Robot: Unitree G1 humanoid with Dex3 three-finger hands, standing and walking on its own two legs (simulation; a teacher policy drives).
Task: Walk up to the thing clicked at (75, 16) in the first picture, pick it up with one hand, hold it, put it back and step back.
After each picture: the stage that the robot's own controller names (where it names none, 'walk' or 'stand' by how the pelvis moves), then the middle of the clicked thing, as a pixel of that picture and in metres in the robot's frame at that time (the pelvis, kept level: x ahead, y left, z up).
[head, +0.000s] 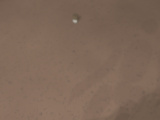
stand; (75, 18) +1.83 +0.10 -0.72
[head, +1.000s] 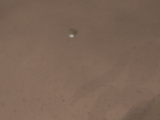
walk; (71, 33) +1.69 +0.25 -0.71
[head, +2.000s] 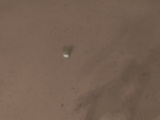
walk; (66, 52) +1.15 +0.28 -0.72
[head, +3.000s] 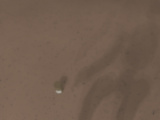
walk; (58, 87) +0.72 +0.28 -0.72
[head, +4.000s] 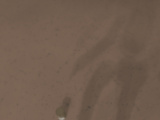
stand; (61, 113) +0.44 +0.23 -0.71
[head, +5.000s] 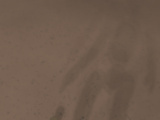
stand; out of the picture +0.43 +0.20 -0.72
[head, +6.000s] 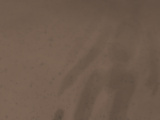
walk; out of the picture +0.40 +0.21 -0.71
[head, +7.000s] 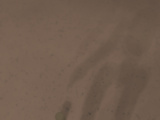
stand; (60, 118) +0.40 +0.22 -0.71
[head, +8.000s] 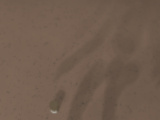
stand; (54, 107) +0.44 +0.17 -0.70
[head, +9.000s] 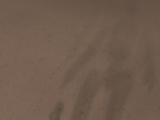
stand; (54, 118) +0.45 +0.21 -0.72
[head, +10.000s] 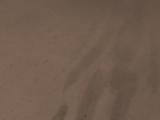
stand; out of the picture +0.44 +0.19 -0.73
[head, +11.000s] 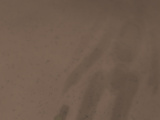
stand; out of the picture +0.44 +0.18 -0.73
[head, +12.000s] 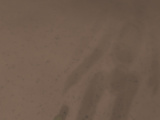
stand; out of the picture +0.44 +0.18 -0.73
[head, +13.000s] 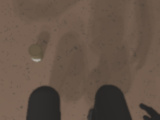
go down; (36, 53) +0.51 +0.20 -0.40
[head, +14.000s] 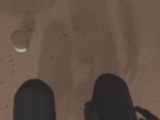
go down; (20, 42) +0.52 +0.21 -0.31
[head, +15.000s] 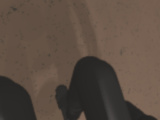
close in; out of the picture +0.50 +0.26 -0.24
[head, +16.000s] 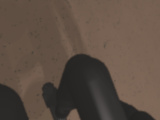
close; out of the picture +0.50 +0.29 -0.24
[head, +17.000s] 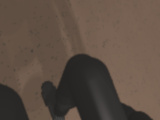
lift; out of the picture +0.49 +0.27 -0.25
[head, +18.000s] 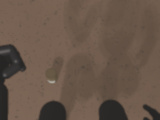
lift; (51, 76) +0.49 +0.16 -0.48
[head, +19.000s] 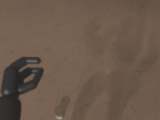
hold; (59, 112) +0.45 +0.15 -0.67
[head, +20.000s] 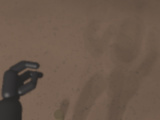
hold; (59, 116) +0.44 +0.16 -0.68
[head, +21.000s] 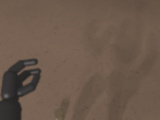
hold; (59, 115) +0.44 +0.16 -0.68
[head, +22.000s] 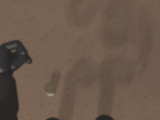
crouch; (50, 89) +0.46 +0.16 -0.58
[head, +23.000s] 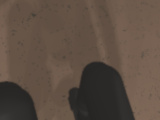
lower; out of the picture +0.50 +0.22 -0.26
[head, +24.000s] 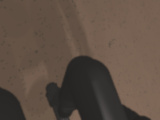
lower; out of the picture +0.49 +0.26 -0.24
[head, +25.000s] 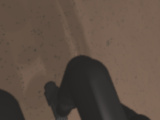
lower; out of the picture +0.49 +0.27 -0.25
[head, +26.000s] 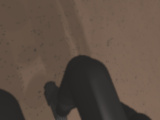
lower; out of the picture +0.49 +0.26 -0.25
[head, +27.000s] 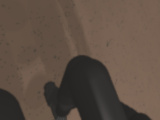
lower; out of the picture +0.49 +0.26 -0.26
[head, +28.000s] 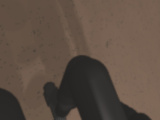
open; out of the picture +0.49 +0.26 -0.25
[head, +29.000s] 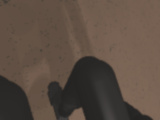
stand; out of the picture +0.49 +0.26 -0.25
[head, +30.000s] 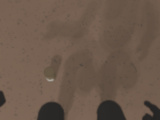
stand; (50, 74) +0.49 +0.17 -0.50
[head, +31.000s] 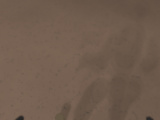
stand; out of the picture +0.44 +0.15 -0.66
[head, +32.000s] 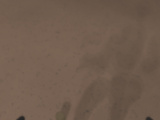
stand; (60, 118) +0.45 +0.16 -0.66
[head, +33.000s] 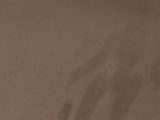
stand; (62, 117) +0.45 +0.15 -0.69
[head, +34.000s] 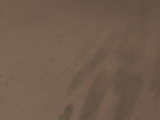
stand; out of the picture +0.44 +0.16 -0.72
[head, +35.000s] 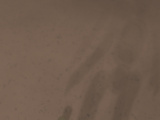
stand; out of the picture +0.43 +0.16 -0.73
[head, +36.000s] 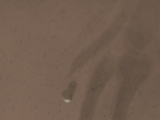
walk; (67, 96) +0.50 +0.18 -0.70
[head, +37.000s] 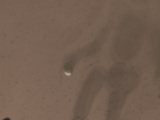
walk; (68, 69) +0.75 +0.11 -0.69
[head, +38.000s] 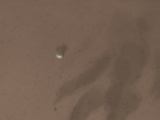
stand; (59, 52) +1.04 +0.21 -0.70
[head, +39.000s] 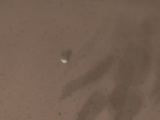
stand; (64, 57) +1.03 +0.16 -0.72
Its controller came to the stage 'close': yes
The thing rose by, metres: 0.01
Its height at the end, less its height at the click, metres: +0.00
